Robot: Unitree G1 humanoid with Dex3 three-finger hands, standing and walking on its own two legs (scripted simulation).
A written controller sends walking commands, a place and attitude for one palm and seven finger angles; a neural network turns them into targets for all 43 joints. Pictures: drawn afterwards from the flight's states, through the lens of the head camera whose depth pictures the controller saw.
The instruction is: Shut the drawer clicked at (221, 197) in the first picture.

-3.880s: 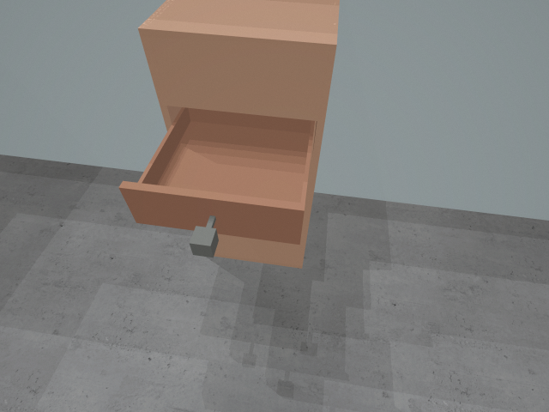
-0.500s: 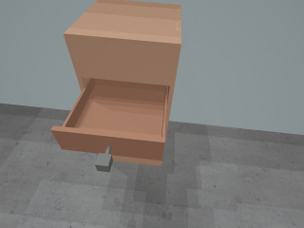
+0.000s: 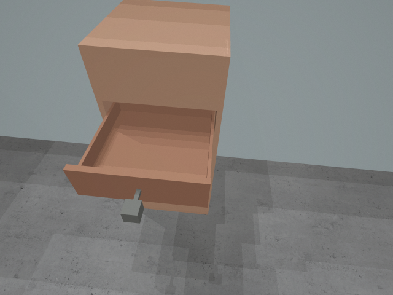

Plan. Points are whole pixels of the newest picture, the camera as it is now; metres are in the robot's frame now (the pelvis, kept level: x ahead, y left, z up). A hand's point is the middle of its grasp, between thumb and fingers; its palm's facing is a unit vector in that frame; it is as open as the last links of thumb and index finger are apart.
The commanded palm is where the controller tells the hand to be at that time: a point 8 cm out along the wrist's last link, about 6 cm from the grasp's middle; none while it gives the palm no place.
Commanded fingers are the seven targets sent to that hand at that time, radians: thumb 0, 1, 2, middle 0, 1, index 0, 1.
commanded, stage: look again from close up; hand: left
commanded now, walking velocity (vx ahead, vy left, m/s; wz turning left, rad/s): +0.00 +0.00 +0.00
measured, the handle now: (134, 203) +0.36 +0.19 -0.09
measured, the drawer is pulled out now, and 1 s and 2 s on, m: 0.30 0.30 0.30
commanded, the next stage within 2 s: shuffle to correct the standing spot in 0.06 s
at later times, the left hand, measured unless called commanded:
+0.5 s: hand out of the picture -0.02 +0.15 -0.19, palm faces +0.08 -0.99 -0.15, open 7.4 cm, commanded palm none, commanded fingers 0.00 0.90 0.90 -0.20 -0.30 -0.20 -0.30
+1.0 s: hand out of the picture +0.13 +0.18 -0.18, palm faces -0.01 -0.97 -0.24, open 7.3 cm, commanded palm none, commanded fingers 0.00 0.90 0.90 -0.20 -0.30 -0.20 -0.30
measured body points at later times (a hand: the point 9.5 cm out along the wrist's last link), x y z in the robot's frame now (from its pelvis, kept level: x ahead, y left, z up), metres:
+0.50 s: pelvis +0.03 -0.01 -0.01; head +0.03 +0.00 +0.44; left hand -0.03 +0.20 -0.17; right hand +0.00 -0.24 -0.17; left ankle +0.00 +0.09 -0.74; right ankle +0.00 -0.15 -0.74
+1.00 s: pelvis +0.07 +0.00 -0.01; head +0.10 -0.02 +0.44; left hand +0.13 +0.23 -0.16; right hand +0.06 -0.22 -0.18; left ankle +0.00 +0.09 -0.74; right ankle +0.11 -0.12 -0.74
